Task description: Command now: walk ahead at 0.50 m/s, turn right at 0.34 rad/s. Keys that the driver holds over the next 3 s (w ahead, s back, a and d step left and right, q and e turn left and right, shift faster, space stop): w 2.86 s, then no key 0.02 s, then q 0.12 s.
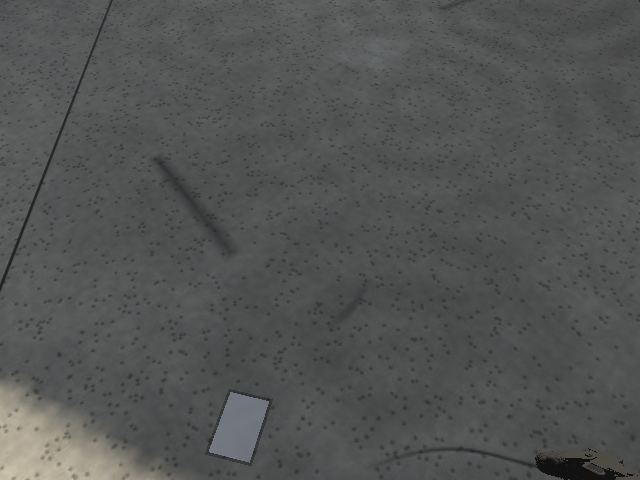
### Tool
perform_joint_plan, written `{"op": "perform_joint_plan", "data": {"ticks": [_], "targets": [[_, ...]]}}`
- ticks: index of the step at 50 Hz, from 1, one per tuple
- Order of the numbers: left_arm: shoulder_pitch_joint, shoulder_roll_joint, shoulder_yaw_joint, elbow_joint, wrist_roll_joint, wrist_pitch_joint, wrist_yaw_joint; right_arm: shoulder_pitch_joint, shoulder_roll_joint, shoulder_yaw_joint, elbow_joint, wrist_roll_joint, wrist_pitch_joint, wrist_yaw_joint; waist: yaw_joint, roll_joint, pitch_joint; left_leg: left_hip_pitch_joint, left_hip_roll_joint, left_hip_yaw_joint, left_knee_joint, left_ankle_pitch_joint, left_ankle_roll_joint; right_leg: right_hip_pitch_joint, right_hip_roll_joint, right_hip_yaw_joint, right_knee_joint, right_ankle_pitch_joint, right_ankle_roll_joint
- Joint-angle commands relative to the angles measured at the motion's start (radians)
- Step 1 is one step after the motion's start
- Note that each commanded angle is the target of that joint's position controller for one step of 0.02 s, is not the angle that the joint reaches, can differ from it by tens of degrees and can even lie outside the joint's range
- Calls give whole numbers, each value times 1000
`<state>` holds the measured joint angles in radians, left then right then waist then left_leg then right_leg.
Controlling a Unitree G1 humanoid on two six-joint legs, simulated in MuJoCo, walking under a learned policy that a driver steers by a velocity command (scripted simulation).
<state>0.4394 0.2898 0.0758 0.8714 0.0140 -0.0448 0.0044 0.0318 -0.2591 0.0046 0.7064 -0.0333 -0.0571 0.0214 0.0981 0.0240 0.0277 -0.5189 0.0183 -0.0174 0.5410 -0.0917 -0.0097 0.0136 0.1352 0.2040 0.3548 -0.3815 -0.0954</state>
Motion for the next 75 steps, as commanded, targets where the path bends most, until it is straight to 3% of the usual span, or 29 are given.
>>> {"op": "perform_joint_plan", "data": {"ticks": [1,2,3,4,5,7,11,15,21,24,26,27,28,29,30,31,33,36,42,50,52,54,55,56,57,59,61,69,75], "targets": [[-32,138,23,-51,-5,-25,-3,251,-165,-58,13,-10,-37,-23,-176,-44,-151,433,12,-18,-103,-36,76,-118,-182,69,319,752,-33],[-5,66,2,-84,-22,-33,-8,395,-241,-75,16,-30,-40,-39,-215,79,-296,667,251,-308,-133,-216,143,-281,-111,-13,602,449,-3],[126,41,-2,-84,-26,-29,-10,392,-315,-100,43,-26,-22,-33,-137,295,-324,762,415,-737,-258,-231,259,-531,21,-99,811,-158,21],[80,103,3,-55,9,-15,-2,326,-215,-85,32,0,-12,-24,-120,110,-190,656,385,-722,-266,-360,256,-620,-60,-66,890,-101,9],[-15,100,2,-66,15,-15,-11,261,-141,-69,21,9,-13,-18,-124,10,-77,531,330,-555,-282,-326,236,-619,-88,-66,867,-15,13],[-84,80,-5,-87,19,-9,-25,231,-102,-56,38,3,-20,-18,-102,42,-17,426,237,-350,-320,-115,194,-593,-135,-87,782,45,26],[-97,59,-16,-91,30,12,-39,300,-110,-59,93,23,-50,-10,-80,77,-34,412,196,-208,-355,127,205,-584,-149,-125,718,88,55],[-270,35,-36,-145,30,11,-48,347,-109,-61,129,27,-44,-10,-107,62,19,419,170,-129,-418,128,212,-669,-204,-190,547,220,86],[-438,18,-58,-192,15,0,-47,431,-136,-69,182,24,-37,-8,-152,66,32,461,172,-63,-380,254,184,-554,-181,-261,271,315,71],[-431,38,-52,-197,17,-6,-37,431,-150,-73,201,19,-29,-14,-132,65,33,522,208,-69,-310,371,170,-492,-159,-267,208,243,31],[-260,58,-36,-138,29,-19,-24,416,-154,-72,210,24,-21,-18,-48,31,-51,519,170,-18,-87,572,140,-261,-107,-288,105,234,-7],[-97,104,-18,-87,44,-29,-13,415,-132,-64,200,26,-21,-19,12,-9,-153,402,125,17,115,466,119,-27,-170,-216,99,220,-43],[36,204,7,-76,63,-33,0,442,-49,-41,148,46,-24,-15,36,-186,-289,120,19,87,461,51,77,243,-457,164,49,87,-127],[35,228,19,-62,23,-16,-5,478,-86,-57,155,33,-20,-19,7,-276,-324,-65,-84,27,658,-431,76,271,-563,474,-73,97,-197],[-55,169,7,-71,1,-9,-9,416,-130,-70,156,14,-11,-21,-27,-147,-170,-136,-15,-33,708,-376,87,156,-515,346,-76,64,-181],[-128,106,-8,-82,-1,-14,-13,364,-104,-64,146,14,-15,-12,-50,-98,-71,-134,21,-33,673,-300,87,27,-469,226,-108,106,-165],[-177,51,-24,-69,0,-27,-13,352,-77,-60,150,6,-2,-3,-105,-109,-2,-50,71,-21,564,-232,72,-129,-378,72,-175,210,-108],[-138,60,-20,-35,-3,-49,-12,350,-56,-57,161,-4,21,12,-127,-93,-9,-22,76,4,531,-169,47,-160,-345,-18,-216,355,-116],[-41,64,-17,29,-9,-50,-13,114,-41,-48,90,0,25,18,-87,-74,51,-148,99,40,295,24,8,-99,-312,-114,-259,430,-116],[48,88,-14,102,6,-43,2,-58,-49,-39,27,6,11,12,-53,-87,75,-84,39,81,44,12,68,74,-360,-148,-173,655,-93],[20,102,-11,108,9,-41,7,19,-64,-49,47,5,3,3,-97,-97,36,50,-6,101,0,-66,102,91,-360,-169,-60,880,-70],[0,94,-16,108,4,-36,7,314,-112,-75,146,-12,-15,-16,-217,-53,-127,438,-18,89,-77,-39,156,-26,-292,-229,290,898,-34],[28,29,-36,67,-17,-39,3,472,-211,-101,170,-37,-21,-30,-249,85,-267,730,246,-231,-99,-135,229,-294,-210,-281,626,517,-1],[115,-6,-36,75,-25,-38,-2,480,-266,-116,181,-18,-11,-22,-200,245,-343,858,425,-648,-234,-118,335,-557,-38,-231,889,-169,17],[16,75,-14,72,-1,-31,2,378,-202,-105,170,16,-3,-17,-175,76,-205,738,362,-561,-255,-204,296,-635,-115,-129,937,-98,-1],[-71,39,-18,52,-2,-37,-9,234,-90,-75,153,17,-10,-10,-118,17,-30,489,275,-323,-331,-121,239,-603,-191,-149,838,57,-1],[-48,12,-22,67,21,-12,-19,225,-51,-62,175,22,-21,-14,-74,51,-2,377,210,-196,-374,-14,203,-516,-220,-163,769,96,23],[-308,-8,-30,-14,17,9,-38,374,-73,-64,256,27,-41,-15,-105,29,64,419,159,-57,-448,137,214,-668,-252,-231,499,315,86],[-472,-15,-42,-69,10,1,-35,464,-81,-63,302,18,-38,-24,-152,41,79,546,180,-20,-409,276,206,-633,-207,-272,272,375,63]]}}
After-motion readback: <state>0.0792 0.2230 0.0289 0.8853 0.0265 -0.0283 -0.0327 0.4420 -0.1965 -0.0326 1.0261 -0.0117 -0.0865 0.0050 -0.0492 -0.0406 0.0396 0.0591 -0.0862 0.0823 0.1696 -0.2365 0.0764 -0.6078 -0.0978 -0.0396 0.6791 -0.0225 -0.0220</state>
